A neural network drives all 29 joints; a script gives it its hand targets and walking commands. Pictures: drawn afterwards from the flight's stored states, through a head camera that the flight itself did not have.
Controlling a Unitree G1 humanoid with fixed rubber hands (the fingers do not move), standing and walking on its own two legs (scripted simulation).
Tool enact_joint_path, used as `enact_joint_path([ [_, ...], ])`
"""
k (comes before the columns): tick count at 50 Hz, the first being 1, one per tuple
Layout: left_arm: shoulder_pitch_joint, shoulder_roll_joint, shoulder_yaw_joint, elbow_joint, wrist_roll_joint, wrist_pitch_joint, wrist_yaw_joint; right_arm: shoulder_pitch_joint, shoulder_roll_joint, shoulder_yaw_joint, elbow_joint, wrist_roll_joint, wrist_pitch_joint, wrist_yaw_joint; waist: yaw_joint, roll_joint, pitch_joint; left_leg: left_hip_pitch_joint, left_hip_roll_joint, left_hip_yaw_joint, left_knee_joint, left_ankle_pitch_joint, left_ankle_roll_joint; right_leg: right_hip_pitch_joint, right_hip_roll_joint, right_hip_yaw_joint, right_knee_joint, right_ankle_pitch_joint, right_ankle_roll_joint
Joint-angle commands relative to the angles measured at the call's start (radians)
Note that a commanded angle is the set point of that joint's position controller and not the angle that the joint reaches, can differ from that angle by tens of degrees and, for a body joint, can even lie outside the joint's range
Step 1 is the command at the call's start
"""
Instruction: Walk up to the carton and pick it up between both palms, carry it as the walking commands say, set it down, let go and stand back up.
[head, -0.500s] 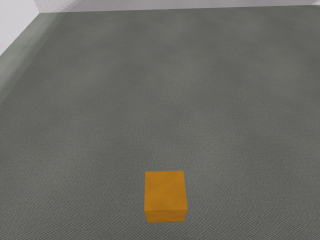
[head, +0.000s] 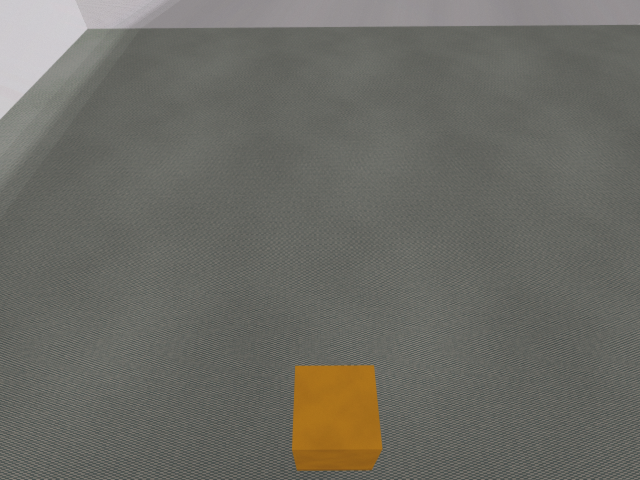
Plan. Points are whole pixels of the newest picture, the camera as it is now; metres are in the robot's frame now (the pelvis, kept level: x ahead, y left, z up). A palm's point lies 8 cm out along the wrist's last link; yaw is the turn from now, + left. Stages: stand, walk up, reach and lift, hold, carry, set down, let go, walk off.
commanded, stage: stand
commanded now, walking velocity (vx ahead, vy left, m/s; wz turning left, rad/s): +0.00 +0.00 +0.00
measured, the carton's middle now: (334, 419) +0.37 -0.01 -0.64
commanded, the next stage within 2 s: reach and lift in 1.00 s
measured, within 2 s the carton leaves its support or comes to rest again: neither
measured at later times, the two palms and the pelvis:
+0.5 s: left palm out of the picture -0.01 +0.23 -0.13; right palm out of the picture +0.04 -0.25 -0.13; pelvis -0.02 +0.00 +0.00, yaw +0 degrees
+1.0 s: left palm out of the picture -0.02 +0.23 -0.13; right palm out of the picture +0.04 -0.25 -0.13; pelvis -0.02 +0.00 +0.00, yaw +0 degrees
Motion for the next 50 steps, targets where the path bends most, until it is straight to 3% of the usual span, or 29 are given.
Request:
enact_joint_path([
  [1,0.071,0.101,0.028,0.047,0.026,0.011,0.004,0.029,-0.053,-0.028,-0.008,-0.005,-0.006,-0.005,-0.025,0.0,-0.009,0.13,0.075,-0.089,-0.11,0.157,0.024,-0.05,-0.063,0.022,-0.156,0.211,-0.046],
  [2,0.069,0.121,0.031,0.054,0.025,0.005,-0.001,0.03,-0.058,-0.025,-0.011,-0.005,-0.001,-0.002,-0.024,-0.075,-0.006,0.139,0.064,-0.079,-0.121,0.167,0.016,-0.054,-0.066,0.021,-0.144,0.226,-0.047],
  [3,0.082,0.087,0.021,0.042,0.018,0.0,0.005,0.039,-0.054,-0.025,-0.017,-0.007,-0.009,-0.004,-0.02,-0.015,-0.01,0.167,0.087,-0.076,-0.106,0.223,0.024,-0.06,-0.062,0.029,-0.15,0.239,-0.041],
  [4,0.073,0.069,0.021,0.056,0.021,0.002,0.003,0.051,-0.046,-0.028,-0.007,-0.01,-0.003,-0.002,-0.026,-0.027,-0.001,0.125,0.089,-0.094,-0.117,0.249,0.022,-0.055,-0.052,0.021,-0.138,0.231,-0.037],
  [5,0.067,0.057,0.018,0.04,0.022,0.005,0.0,0.053,-0.061,-0.026,-0.01,-0.005,-0.01,-0.003,-0.023,0.03,0.017,0.146,0.085,-0.08,-0.119,0.18,0.022,-0.084,-0.059,0.036,-0.164,0.161,-0.038],
  [6,0.092,0.058,0.016,0.068,0.028,0.006,0.001,0.018,-0.034,-0.021,-0.005,-0.004,-0.005,-0.001,-0.006,-0.036,0.024,0.146,0.09,-0.097,-0.126,0.177,0.026,-0.076,-0.057,0.035,-0.166,0.175,-0.033],
  [7,0.082,0.08,0.022,0.055,0.023,0.003,0.002,0.026,-0.035,-0.023,-0.013,-0.009,-0.003,0.002,-0.01,-0.022,0.009,0.14,0.076,-0.073,-0.102,0.24,0.007,-0.06,-0.05,0.016,-0.161,0.202,-0.037],
  [8,0.109,0.072,0.014,0.057,0.018,0.001,0.002,0.019,-0.059,-0.028,-0.01,-0.002,0.0,-0.001,-0.02,0.015,0.027,0.168,0.078,-0.079,-0.102,0.186,0.011,-0.103,-0.055,0.054,-0.177,0.199,-0.037],
  [9,0.091,0.098,0.018,0.055,0.019,-0.004,0.005,0.013,-0.059,-0.027,-0.012,-0.003,-0.006,-0.001,-0.016,-0.051,-0.027,0.171,0.073,-0.074,-0.095,0.219,0.005,-0.056,-0.058,0.039,-0.169,0.274,-0.036],
  [11,0.086,0.105,0.022,0.06,0.015,-0.006,0.003,0.035,-0.078,-0.027,0.002,-0.002,-0.013,-0.003,-0.01,-0.048,0.006,0.176,0.086,-0.079,-0.101,0.254,0.002,-0.071,-0.066,0.021,-0.161,0.298,-0.037],
  [14,0.068,0.101,0.023,0.026,0.02,-0.007,-0.001,0.065,-0.071,-0.026,0.003,-0.003,-0.013,-0.006,-0.016,0.05,-0.033,0.178,0.091,-0.075,-0.093,0.285,0.014,-0.078,-0.065,0.057,-0.162,0.257,-0.041],
  [15,0.068,0.108,0.022,0.04,0.016,-0.01,0.002,0.077,-0.07,-0.029,0.006,-0.004,-0.015,-0.004,-0.015,-0.004,-0.046,0.175,0.085,-0.087,-0.092,0.296,0.012,-0.065,-0.057,0.029,-0.142,0.256,-0.041],
  [17,0.069,0.11,0.026,0.027,0.019,-0.007,0.003,0.062,-0.079,-0.03,-0.013,-0.002,-0.016,-0.002,-0.02,0.023,-0.038,0.174,0.082,-0.089,-0.076,0.283,0.005,-0.078,-0.056,0.025,-0.149,0.243,-0.027],
  [20,0.091,0.096,0.022,0.046,0.024,0.003,0.005,0.066,-0.052,-0.024,-0.002,-0.005,-0.004,-0.001,-0.013,-0.027,0.016,0.128,0.085,-0.084,-0.094,0.222,0.006,-0.094,-0.063,0.031,-0.17,0.208,-0.039],
  [22,0.108,0.107,0.02,0.047,0.032,0.002,0.004,0.048,-0.068,-0.026,-0.006,-0.009,-0.004,0.003,-0.013,-0.015,0.056,0.127,0.087,-0.083,-0.101,0.212,0.004,-0.119,-0.062,0.042,-0.182,0.146,-0.042],
  [23,0.107,0.088,0.017,0.053,0.023,-0.002,0.004,0.061,-0.065,-0.03,-0.014,-0.003,-0.014,0.0,-0.029,0.031,0.01,0.132,0.08,-0.104,-0.1,0.196,0.003,-0.099,-0.062,0.042,-0.181,0.16,-0.041],
  [24,0.097,0.098,0.014,0.06,0.03,0.003,-0.002,0.041,-0.051,-0.022,-0.008,-0.003,-0.006,0.004,-0.009,-0.044,0.034,0.141,0.078,-0.091,-0.107,0.179,-0.004,-0.12,-0.059,0.038,-0.182,0.104,-0.045],
  [30,0.088,0.11,0.018,0.037,0.026,0.0,0.002,0.058,-0.083,-0.029,-0.015,0.0,-0.015,0.006,-0.017,0.06,0.017,0.165,0.093,-0.102,-0.116,0.218,0.008,-0.13,-0.05,0.04,-0.173,0.152,-0.034],
  [34,0.076,0.11,0.026,0.032,0.024,0.006,-0.004,0.026,-0.094,-0.033,-0.019,-0.002,-0.01,0.002,-0.013,0.017,0.038,0.105,0.096,-0.155,-0.169,0.035,0.01,-0.126,-0.041,0.051,-0.147,0.118,-0.032],
  [35,0.093,0.078,0.015,0.044,0.033,0.0,-0.007,0.042,-0.074,-0.032,-0.019,-0.003,-0.007,0.006,-0.026,-0.005,0.051,0.132,0.089,-0.131,-0.176,0.035,0.011,-0.146,-0.048,0.059,-0.156,0.097,-0.037],
  [36,0.104,0.092,0.022,0.038,0.029,0.001,-0.005,0.029,-0.081,-0.029,-0.007,-0.005,-0.012,0.003,-0.012,0.037,0.036,0.127,0.097,-0.133,-0.159,0.079,0.009,-0.116,-0.048,0.052,-0.16,0.121,-0.033],
  [38,0.102,0.086,0.02,0.032,0.025,-0.004,-0.003,0.044,-0.071,-0.034,-0.006,-0.003,-0.01,0.001,-0.021,0.029,0.025,0.159,0.096,-0.118,-0.135,0.119,0.003,-0.163,-0.05,0.062,-0.179,0.126,-0.037],
  [39,0.091,0.087,0.017,0.033,0.024,-0.005,-0.002,0.061,-0.074,-0.031,-0.003,0.0,-0.007,0.004,-0.018,-0.007,0.065,0.119,0.098,-0.133,-0.133,0.133,0.0,-0.147,-0.049,0.07,-0.192,0.13,-0.033],
  [42,0.084,0.075,0.009,0.046,0.028,-0.01,-0.002,0.065,-0.045,-0.028,-0.005,-0.003,-0.01,0.004,-0.027,0.028,0.059,0.139,0.085,-0.106,-0.124,0.202,-0.001,-0.153,-0.054,0.073,-0.182,0.144,-0.039],
  [44,0.118,0.094,0.021,0.038,0.022,-0.008,-0.002,0.05,-0.074,-0.031,-0.015,-0.001,-0.01,0.0,-0.018,-0.033,0.04,0.125,0.095,-0.118,-0.125,0.153,0.005,-0.146,-0.056,0.061,-0.187,0.138,-0.034],
  [46,0.093,0.095,0.016,0.047,0.027,-0.011,0.001,0.047,-0.047,-0.027,-0.013,-0.002,-0.013,0.003,-0.028,0.003,0.062,0.128,0.081,-0.109,-0.132,0.184,-0.002,-0.138,-0.066,0.056,-0.186,0.142,-0.048],
  [47,0.088,0.09,0.021,0.035,0.026,-0.008,-0.003,0.043,-0.057,-0.024,-0.027,-0.004,-0.01,0.007,-0.023,-0.027,0.01,0.148,0.08,-0.115,-0.128,0.15,0.009,-0.111,-0.054,0.039,-0.177,0.142,-0.037],
  [48,0.115,0.087,0.016,0.044,0.018,-0.006,0.001,0.057,-0.072,-0.03,-0.023,0.001,-0.011,0.002,-0.013,0.015,0.056,0.124,0.101,-0.142,-0.145,0.107,0.009,-0.139,-0.049,0.064,-0.186,0.135,-0.031],
  [50,0.089,0.086,0.018,0.048,0.025,-0.008,0.0,0.05,-0.057,-0.032,-0.019,-0.007,-0.01,0.001,-0.027,0.023,0.05,0.108,0.075,-0.091,-0.121,0.142,-0.001,-0.117,-0.059,0.048,-0.178,0.112,-0.04],
])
